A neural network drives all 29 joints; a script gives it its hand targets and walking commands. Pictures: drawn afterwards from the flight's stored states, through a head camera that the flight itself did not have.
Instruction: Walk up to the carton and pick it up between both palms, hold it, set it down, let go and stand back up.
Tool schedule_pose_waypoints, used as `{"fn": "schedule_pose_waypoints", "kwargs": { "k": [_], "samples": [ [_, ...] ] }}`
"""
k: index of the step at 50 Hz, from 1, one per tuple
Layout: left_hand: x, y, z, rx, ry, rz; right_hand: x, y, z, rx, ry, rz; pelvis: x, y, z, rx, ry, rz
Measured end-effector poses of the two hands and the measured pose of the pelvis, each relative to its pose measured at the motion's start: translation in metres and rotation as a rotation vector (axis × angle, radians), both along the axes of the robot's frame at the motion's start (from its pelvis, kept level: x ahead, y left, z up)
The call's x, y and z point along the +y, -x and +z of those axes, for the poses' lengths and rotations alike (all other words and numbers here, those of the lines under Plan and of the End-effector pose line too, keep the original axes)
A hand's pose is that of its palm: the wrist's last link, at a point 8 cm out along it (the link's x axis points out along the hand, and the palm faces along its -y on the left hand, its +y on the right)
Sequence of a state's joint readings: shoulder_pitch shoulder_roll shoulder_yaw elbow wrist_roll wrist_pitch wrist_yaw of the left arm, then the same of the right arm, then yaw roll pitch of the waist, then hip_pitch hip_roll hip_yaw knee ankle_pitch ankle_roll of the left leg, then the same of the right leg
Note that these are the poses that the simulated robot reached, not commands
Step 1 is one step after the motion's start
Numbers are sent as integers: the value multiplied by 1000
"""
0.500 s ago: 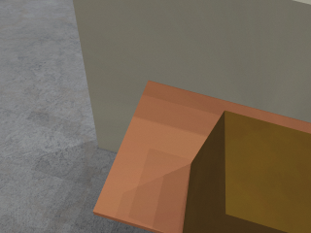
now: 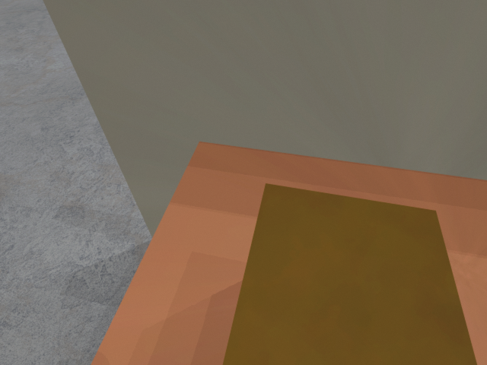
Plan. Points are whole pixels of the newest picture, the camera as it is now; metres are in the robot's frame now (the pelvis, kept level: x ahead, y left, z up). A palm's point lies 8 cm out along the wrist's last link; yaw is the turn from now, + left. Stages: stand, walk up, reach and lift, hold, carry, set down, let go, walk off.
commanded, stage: walk up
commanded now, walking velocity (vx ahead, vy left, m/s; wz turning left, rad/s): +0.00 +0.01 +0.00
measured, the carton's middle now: (323, 318) +0.19 -0.11 +0.07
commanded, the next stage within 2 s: none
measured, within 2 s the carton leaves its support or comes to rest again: neither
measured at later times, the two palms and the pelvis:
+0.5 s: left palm out of the picture +0.02 +0.22 -0.15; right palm out of the picture -0.03 -0.21 -0.15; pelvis +0.01 +0.00 +0.00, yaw -1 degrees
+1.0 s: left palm out of the picture -0.01 +0.21 -0.15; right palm out of the picture -0.04 -0.20 -0.15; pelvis +0.01 +0.00 +0.00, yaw -1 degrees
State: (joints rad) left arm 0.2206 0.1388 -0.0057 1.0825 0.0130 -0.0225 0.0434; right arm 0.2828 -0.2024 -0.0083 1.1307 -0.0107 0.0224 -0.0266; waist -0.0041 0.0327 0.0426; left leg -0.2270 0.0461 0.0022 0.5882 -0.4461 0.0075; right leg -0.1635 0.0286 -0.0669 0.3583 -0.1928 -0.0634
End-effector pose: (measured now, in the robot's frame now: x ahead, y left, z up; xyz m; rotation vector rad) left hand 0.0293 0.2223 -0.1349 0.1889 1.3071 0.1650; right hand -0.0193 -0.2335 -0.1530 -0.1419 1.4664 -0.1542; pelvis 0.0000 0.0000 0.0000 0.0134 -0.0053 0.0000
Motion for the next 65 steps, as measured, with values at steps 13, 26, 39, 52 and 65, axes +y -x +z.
{"fn": "schedule_pose_waypoints", "kwargs": {
  "k": [13,26,39,52,65],
  "samples": [
    [-5,3,-23,52,77,-5,17,0,11,2,15,-24,-1,-14,-3,-2,19,-13],
    [-3,14,-12,73,40,10,27,6,2,18,-33,-31,-2,-14,-2,-13,7,-19],
    [-15,48,-13,157,64,34,20,3,2,13,-19,-32,-1,-13,-2,-15,8,-20],
    [-16,39,-14,135,67,24,31,20,2,56,-40,-44,-1,-14,-2,-13,8,-22],
    [9,13,-21,113,-42,-71,-51,20,5,-102,173,-125,-20,33,-16,5,14,-130]
  ]
}}
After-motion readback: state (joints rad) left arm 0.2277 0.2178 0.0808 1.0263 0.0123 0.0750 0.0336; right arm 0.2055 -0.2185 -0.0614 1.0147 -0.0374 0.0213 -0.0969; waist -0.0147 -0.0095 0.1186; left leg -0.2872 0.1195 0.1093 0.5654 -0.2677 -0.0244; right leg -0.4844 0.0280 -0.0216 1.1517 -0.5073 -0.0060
